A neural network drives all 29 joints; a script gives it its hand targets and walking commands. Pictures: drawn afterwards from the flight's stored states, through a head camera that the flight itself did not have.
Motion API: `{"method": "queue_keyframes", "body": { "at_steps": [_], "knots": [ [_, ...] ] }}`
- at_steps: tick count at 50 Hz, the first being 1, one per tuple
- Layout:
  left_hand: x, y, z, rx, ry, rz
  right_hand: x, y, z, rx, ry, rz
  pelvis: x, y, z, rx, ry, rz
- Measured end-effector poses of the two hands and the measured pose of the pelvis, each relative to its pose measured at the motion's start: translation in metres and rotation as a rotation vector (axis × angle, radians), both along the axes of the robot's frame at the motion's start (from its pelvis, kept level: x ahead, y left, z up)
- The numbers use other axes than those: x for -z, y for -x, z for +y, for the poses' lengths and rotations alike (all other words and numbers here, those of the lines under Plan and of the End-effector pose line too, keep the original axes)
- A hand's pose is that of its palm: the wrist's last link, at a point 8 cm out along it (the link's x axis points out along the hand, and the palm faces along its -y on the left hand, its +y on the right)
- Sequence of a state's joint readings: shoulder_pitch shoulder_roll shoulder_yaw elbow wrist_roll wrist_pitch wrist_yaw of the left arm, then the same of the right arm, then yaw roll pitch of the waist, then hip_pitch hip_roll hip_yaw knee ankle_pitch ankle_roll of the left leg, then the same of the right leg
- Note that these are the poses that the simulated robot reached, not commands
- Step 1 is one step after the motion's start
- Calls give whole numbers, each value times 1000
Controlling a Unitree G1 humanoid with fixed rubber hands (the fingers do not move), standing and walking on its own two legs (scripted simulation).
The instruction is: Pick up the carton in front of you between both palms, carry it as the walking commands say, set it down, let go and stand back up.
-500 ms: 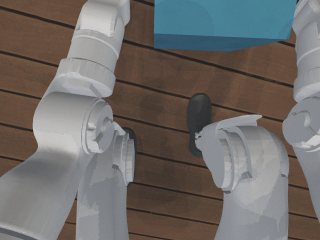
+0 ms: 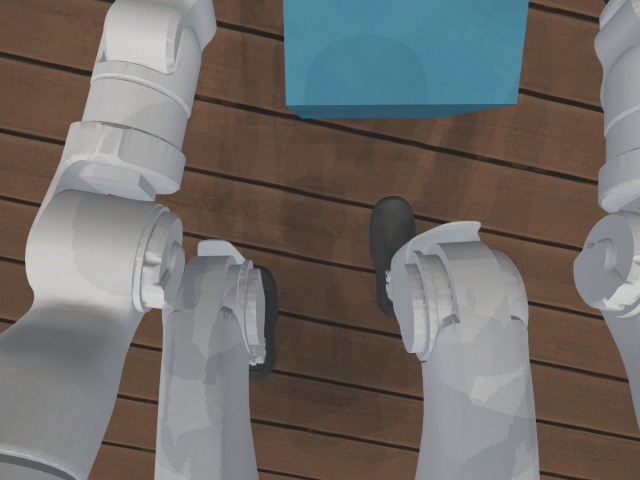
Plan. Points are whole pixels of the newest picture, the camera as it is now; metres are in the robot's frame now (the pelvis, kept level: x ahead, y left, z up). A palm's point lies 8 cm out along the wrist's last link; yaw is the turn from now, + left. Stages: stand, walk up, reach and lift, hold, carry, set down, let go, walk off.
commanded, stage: set down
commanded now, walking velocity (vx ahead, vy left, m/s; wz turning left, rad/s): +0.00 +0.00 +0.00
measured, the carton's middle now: (384, 22) +0.53 -0.13 -0.27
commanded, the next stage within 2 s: let go in 0.82 s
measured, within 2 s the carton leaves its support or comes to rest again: neither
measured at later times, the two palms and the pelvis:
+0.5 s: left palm out of the picture +0.59 +0.06 +0.01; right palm out of the picture +0.51 -0.33 +0.01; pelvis +0.03 -0.01 +0.12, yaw +0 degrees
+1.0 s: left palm out of the picture +0.56 +0.07 +0.15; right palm out of the picture +0.49 -0.32 +0.14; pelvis +0.05 -0.02 +0.25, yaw -1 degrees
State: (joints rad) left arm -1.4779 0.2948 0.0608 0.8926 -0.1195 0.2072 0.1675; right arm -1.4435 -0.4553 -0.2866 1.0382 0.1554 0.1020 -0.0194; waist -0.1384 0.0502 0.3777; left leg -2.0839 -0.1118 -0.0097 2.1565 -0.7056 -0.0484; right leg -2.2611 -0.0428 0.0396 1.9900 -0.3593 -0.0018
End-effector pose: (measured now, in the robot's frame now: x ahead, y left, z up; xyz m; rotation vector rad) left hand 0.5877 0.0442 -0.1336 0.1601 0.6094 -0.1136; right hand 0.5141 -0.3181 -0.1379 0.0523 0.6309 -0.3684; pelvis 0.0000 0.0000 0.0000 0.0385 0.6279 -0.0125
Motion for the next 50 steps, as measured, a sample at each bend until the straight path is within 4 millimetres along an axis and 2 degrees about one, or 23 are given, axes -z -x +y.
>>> {"method": "queue_keyframes", "body": {
  "at_steps": [8, 15, 22, 29, 39, 45, 50],
  "knots": [
    [-62, -4, 4, -35, -11, 35, -59, 4, 1, -6, -9, 9, -40, -7, -1, 18, -23, 83],
    [-97, -7, 13, -47, -5, 15, -95, 0, 3, -15, 9, 5, -68, -14, -4, 17, -27, 144],
    [-129, -7, 14, -37, -6, 2, -132, 2, -4, -14, 22, 6, -100, -23, -6, 19, -22, 183],
    [-174, -8, 13, -36, -7, 6, -179, 5, -11, -19, 14, 4, -140, -31, -7, 29, -22, 195],
    [-240, -7, 18, -37, 0, 6, -241, 6, -10, -33, 9, -4, -196, -41, -10, 35, -23, 186],
    [-267, 0, 21, -42, -10, 14, -268, 9, -8, -55, 21, 10, -225, -45, -14, 34, -21, 172],
    [-283, 23, 29, -61, -61, 32, -282, 26, -5, -121, 50, 57, -250, -52, -19, 35, -22, 141]
  ]
}}
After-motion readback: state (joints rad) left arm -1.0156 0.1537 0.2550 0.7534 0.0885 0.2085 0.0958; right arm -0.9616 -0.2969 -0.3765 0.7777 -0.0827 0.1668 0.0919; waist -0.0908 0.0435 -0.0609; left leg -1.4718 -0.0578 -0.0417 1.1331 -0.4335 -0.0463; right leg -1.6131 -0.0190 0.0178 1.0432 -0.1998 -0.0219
